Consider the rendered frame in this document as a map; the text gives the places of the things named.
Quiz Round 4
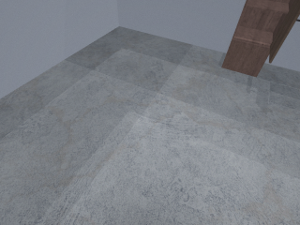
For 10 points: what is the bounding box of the cupboard door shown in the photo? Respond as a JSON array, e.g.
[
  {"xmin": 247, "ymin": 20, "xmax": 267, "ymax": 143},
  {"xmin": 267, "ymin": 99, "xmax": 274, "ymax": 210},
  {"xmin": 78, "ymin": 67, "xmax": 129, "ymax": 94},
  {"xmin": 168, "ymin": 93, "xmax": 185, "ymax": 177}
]
[{"xmin": 269, "ymin": 0, "xmax": 300, "ymax": 64}]

